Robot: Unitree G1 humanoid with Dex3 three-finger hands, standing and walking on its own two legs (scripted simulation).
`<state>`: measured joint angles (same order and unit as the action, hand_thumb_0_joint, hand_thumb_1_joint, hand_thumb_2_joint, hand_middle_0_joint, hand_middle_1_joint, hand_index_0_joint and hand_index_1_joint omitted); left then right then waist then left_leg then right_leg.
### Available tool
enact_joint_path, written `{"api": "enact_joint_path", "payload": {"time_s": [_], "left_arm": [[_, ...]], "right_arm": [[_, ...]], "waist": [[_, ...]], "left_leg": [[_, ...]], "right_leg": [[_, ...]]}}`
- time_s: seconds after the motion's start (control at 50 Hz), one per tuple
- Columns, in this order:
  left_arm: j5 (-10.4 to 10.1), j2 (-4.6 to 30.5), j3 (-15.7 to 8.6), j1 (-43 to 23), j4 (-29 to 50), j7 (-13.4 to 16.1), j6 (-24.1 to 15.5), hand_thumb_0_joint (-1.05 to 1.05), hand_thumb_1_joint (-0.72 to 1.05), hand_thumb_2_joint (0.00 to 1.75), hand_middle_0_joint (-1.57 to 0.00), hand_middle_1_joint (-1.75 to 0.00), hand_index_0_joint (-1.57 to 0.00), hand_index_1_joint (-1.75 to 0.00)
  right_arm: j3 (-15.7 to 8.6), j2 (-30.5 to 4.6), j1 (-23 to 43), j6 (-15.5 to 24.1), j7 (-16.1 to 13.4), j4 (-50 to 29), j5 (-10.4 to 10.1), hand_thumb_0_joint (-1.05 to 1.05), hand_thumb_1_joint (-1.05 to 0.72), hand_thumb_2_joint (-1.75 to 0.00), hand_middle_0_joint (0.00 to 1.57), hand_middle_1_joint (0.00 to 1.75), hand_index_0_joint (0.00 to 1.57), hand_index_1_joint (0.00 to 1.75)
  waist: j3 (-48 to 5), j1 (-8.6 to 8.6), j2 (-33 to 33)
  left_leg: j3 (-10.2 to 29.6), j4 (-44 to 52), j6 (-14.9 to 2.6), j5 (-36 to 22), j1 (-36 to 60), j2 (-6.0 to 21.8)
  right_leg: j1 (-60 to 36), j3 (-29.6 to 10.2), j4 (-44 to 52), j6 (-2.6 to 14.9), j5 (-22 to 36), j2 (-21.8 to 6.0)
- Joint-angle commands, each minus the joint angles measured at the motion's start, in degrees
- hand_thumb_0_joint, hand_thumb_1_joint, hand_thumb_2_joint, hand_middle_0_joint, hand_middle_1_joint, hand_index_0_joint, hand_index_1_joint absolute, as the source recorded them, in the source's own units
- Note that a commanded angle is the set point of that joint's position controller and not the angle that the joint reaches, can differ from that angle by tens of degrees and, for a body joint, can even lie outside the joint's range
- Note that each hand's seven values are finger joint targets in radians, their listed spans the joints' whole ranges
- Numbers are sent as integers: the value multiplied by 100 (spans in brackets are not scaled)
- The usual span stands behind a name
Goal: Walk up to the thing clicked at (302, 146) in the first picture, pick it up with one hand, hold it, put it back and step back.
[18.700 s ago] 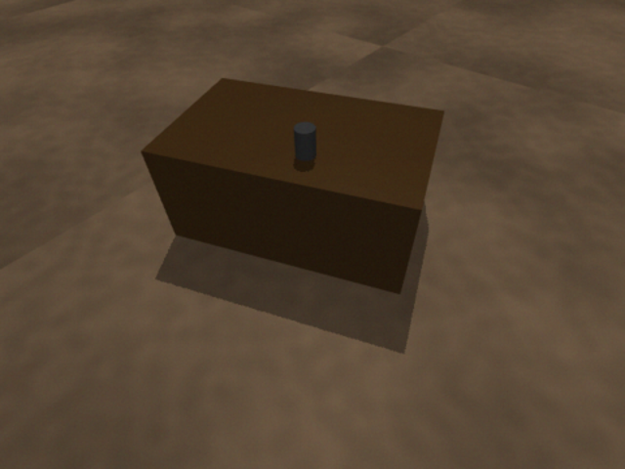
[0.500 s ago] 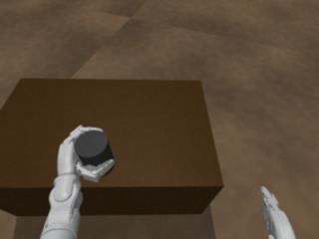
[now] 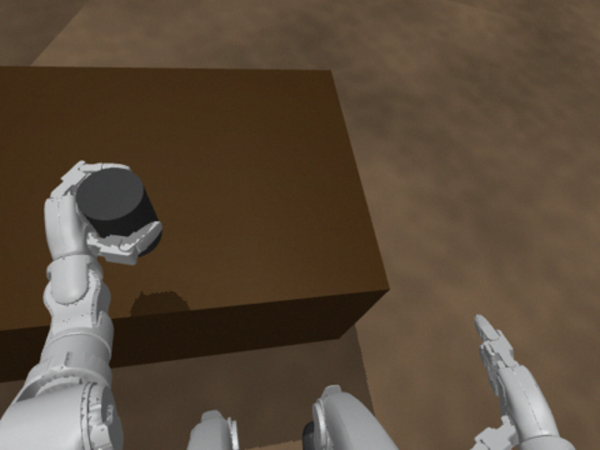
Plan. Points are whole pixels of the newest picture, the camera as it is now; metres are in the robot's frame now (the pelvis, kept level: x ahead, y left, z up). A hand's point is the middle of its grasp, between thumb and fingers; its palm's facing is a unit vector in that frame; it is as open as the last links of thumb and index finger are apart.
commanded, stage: crouch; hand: left
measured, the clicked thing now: (123, 215) +0.47 +0.18 -0.01
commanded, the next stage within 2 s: lower in 0.66 s
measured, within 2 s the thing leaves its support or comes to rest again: rests again in 1.64 s
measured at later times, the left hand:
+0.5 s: hand (132, 207) +0.50 +0.18 -0.05, palm faces +0.14 -0.99 -0.02, open 10.3 cm
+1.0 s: hand (139, 211) +0.52 +0.19 -0.09, palm faces +0.13 -0.99 -0.03, open 10.3 cm
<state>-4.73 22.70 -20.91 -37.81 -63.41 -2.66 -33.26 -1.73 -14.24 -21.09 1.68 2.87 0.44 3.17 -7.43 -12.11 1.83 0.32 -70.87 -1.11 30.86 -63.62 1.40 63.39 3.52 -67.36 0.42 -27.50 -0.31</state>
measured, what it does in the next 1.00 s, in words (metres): lowers itself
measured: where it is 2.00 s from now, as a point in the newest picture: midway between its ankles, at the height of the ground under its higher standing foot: outside the picture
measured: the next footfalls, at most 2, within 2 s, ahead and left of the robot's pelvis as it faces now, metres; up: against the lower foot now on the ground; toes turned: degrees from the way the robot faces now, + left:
none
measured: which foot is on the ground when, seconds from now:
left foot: down 0.00-1.00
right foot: down 0.00-1.00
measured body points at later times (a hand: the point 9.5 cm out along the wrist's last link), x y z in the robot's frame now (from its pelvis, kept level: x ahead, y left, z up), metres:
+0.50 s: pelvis +0.00 +0.00 -0.03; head +0.17 +0.06 +0.38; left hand +0.49 +0.24 -0.05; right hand +0.16 -0.27 -0.01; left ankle +0.02 +0.10 -0.63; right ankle +0.04 -0.12 -0.63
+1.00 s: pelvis -0.02 +0.00 -0.06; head +0.18 +0.06 +0.34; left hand +0.51 +0.24 -0.09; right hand +0.15 -0.28 -0.01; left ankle +0.02 +0.10 -0.63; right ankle +0.04 -0.12 -0.63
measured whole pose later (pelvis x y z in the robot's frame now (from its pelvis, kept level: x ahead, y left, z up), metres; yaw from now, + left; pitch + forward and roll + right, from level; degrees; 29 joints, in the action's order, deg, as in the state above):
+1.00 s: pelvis -0.02 +0.00 -0.06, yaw -2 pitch +32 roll -5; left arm 1.3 36.3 -26.7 -50.2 -76.0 -2.1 -33.6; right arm -2.6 -16.3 -19.5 1.3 4.1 -8.8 3.8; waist -8.6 -20.9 1.6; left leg 2.0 -84.5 -1.1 34.1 -82.5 2.5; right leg 81.4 5.0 -79.1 0.7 -29.6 0.6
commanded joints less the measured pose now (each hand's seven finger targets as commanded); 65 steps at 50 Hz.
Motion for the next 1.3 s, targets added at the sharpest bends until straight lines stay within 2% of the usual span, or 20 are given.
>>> {"api": "enact_joint_path", "payload": {"time_s": [0.0, 0.14, 0.24, 0.26, 0.3, 0.36, 0.44, 0.54, 0.58, 0.62, 0.7, 0.74, 0.78, 0.88, 0.94, 1.0, 1.04, 1.1, 1.12, 1.28], "left_arm": [[7, 1194, -171, -2393, 972, -25, -579, 0, 23, 126, -136, -142, -137, -142], [-34, 1636, -283, -3246, 1701, -30, -754, 0, 25, 128, -135, -142, -135, -143], [2, 1860, -456, -3082, 1650, 13, -769, 0, 25, 126, -130, -138, -131, -139], [20, 1756, -331, -3191, 1739, -5, -763, 0, 26, 127, -130, -137, -130, -139], [61, 1837, -435, -3198, 1554, 31, -712, 0, 22, 128, -130, -138, -130, -140], [105, 1770, -459, -3152, 1122, 65, -644, 0, 21, 129, -132, -140, -132, -142], [238, 1755, -354, -3382, 850, 82, -609, 0, 19, 129, -133, -142, -134, -143], [199, 2069, -515, -3656, 856, 81, -649, 0, 17, 132, -135, -145, -136, -146], [231, 2344, -705, -3674, 809, 142, -656, 0, 17, 133, -135, -146, -136, -147], [229, 2304, -649, -3797, 861, 155, -684, 0, 17, 133, -134, -145, -135, -146], [329, 2610, -811, -3832, 728, 164, -695, 0, 19, 131, -133, -143, -134, -144], [362, 2653, -769, -4021, 775, 121, -707, 0, 16, 130, -132, -142, -133, -143], [357, 2466, -624, -3984, 714, 70, -659, 0, 22, 131, -135, -145, -136, -147], [480, 2477, -653, -3644, -10, 69, -593, 0, 20, 132, -138, -149, -139, -149], [476, 2600, -609, -3909, 254, 33, -657, 0, 22, 135, -139, -152, -140, -152], [478, 2937, -777, -4030, 399, 64, -723, 0, 24, 136, -140, -152, -141, -153], [422, 2914, -763, -4197, 591, 72, -774, 0, 22, 135, -139, -152, -140, -152], [434, 3175, -927, -4129, 613, 89, -792, 0, 22, 134, -137, -150, -138, -150], [471, 3157, -848, -4279, 755, 83, -805, 0, 22, 134, -137, -149, -138, -150], [613, 2942, -733, -4127, 524, 71, -692, 0, 22, 134, -137, -149, -138, -150]], "right_arm": [[-623, -933, -465, 229, -23, -873, -12, 0, 55, -5, 5, 5, 5, 5], [-724, -1102, -144, 265, -22, -1514, -31, 0, 53, -6, 5, 5, 5, 5], [-810, -1178, -377, 207, -24, -1465, 4, 0, 52, -6, 5, 5, 5, 5], [-783, -1101, -479, 204, -19, -1367, 5, 0, 52, -6, 5, 5, 5, 5], [-679, -1050, -432, 173, 0, -1550, -9, 0, 52, -6, 5, 5, 5, 5], [-755, -1064, -445, 150, 8, -1285, 5, 0, 52, -6, 5, 5, 5, 5], [-703, -1030, -364, 155, 35, -1360, 29, 0, 53, -6, 5, 5, 5, 5], [-808, -1174, -249, 206, 5, -1649, 20, 0, 53, -6, 5, 5, 5, 5], [-867, -1232, -98, 207, 2, -1782, 2, 0, 53, -6, 5, 5, 5, 5], [-877, -1210, -248, 199, -4, -1716, 14, 0, 53, -6, 5, 5, 5, 5], [-911, -1290, -242, 194, -22, -1805, 7, 0, 52, -6, 5, 5, 5, 5], [-820, -1194, -168, 187, -9, -1752, 9, 0, 52, -6, 5, 5, 5, 5], [-874, -1180, -262, 205, -8, -1835, 3, 0, 52, -6, 5, 5, 5, 5], [-809, -1192, -145, 220, 16, -1748, 30, 0, 52, -6, 5, 5, 5, 5], [-862, -1224, -170, 250, 20, -1832, 40, 0, 53, -6, 5, 5, 5, 5], [-924, -1330, -81, 289, 16, -2013, 33, 0, 52, -6, 5, 5, 5, 5], [-982, -1344, -89, 316, 12, -2119, 27, 0, 52, -6, 5, 5, 5, 5], [-1096, -1526, -107, 321, -16, -2208, 28, 0, 52, -6, 5, 5, 5, 5], [-993, -1358, -240, 298, 5, -1949, 39, 0, 51, -6, 5, 5, 5, 5], [-932, -1296, -215, 288, 81, -2208, 78, 0, 51, -6, 5, 5, 5, 5]], "waist": [[-2897, -57, -1150], [-4067, -119, -1578], [-4133, -205, -1814], [-4171, -270, -1978], [-3974, -282, -1809], [-3522, -372, -1831], [-3328, -456, -1784], [-3825, -531, -1798], [-3928, -483, -1755], [-4123, -576, -1888], [-3981, -617, -1857], [-3871, -591, -2113], [-4003, -736, -2089], [-3463, -825, -1962], [-3831, -885, -2138], [-4042, -872, -2261], [-4337, -954, -2406], [-4316, -943, -2452], [-4232, -926, -2662], [-4101, -1061, -2893]], "left_leg": [[264, 644, 79, -2000, 1713, -125], [414, 349, 140, -2827, 2247, -69], [455, 160, 171, -3315, 2349, -37], [441, 96, 173, -3448, 2451, -22], [427, 106, 150, -3209, 2172, -41], [400, 106, 125, -2748, 1790, -53], [436, 110, 120, -2353, 1619, -21], [425, -37, 75, -2407, 1518, -47], [389, -84, 44, -2221, 1313, -80], [389, -152, 43, -2384, 1366, -71], [389, -195, 43, -2316, 1199, -73], [431, -184, 86, -2194, 1354, -63], [388, -277, 63, -2234, 1374, -55], [413, -397, 43, -2061, 836, -39], [415, -553, 36, -2206, 945, -34], [453, -607, 46, -2158, 911, -44], [455, -709, 42, -2201, 985, -44], [476, -749, 69, -2179, 983, -35], [462, -773, 82, -2116, 987, -33], [553, -906, 159, -2488, 1236, 43]], "right_leg": [[-1114, -159, 469, 163, 1668, 147], [-1099, -107, 83, 195, 2037, 199], [-904, -90, -99, 202, 2288, 217], [-813, -100, -111, 197, 2355, 210], [-838, -108, -77, 190, 2256, 212], [-637, -117, -62, 186, 1998, 197], [-324, -71, -63, 197, 1611, 230], [-622, -105, -179, 182, 1855, 223], [-710, -158, -219, 171, 1812, 212], [-722, -154, -283, 167, 1950, 222], [-612, -140, -321, 170, 1922, 226], [-275, -124, -357, 194, 1650, 238], [-361, -151, -325, 180, 1765, 241], [13, -111, -431, 186, 1638, 246], [19, -122, -534, 181, 1733, 260], [37, -111, -650, 189, 1685, 258], [-1, -135, -711, 180, 1743, 266], [84, -121, -797, 188, 1729, 276], [269, -135, -824, 195, 1614, 268], [813, -1, -963, 230, 1598, 317]]}}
